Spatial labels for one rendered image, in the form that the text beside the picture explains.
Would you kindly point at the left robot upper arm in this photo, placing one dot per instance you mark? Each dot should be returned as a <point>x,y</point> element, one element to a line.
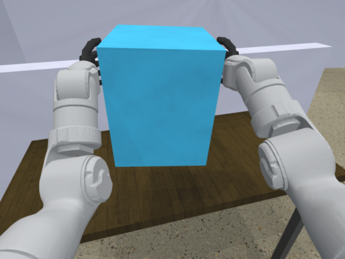
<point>71,190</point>

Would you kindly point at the robot left forearm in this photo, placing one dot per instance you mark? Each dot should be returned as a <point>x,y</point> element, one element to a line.
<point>75,113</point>

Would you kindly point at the robot right forearm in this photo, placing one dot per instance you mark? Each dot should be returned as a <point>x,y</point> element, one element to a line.
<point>272,109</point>

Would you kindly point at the carton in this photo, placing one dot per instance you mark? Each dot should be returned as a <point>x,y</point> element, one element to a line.
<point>161,86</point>

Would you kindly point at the right robot upper arm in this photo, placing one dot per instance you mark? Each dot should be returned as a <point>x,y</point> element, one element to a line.
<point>300,163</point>

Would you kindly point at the right robot hand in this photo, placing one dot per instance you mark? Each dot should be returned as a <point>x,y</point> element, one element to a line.
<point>230,47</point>

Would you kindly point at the table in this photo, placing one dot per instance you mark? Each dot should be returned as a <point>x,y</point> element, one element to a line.
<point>148,196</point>

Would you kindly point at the left robot hand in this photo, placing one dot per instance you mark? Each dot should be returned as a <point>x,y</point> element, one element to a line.
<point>89,55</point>

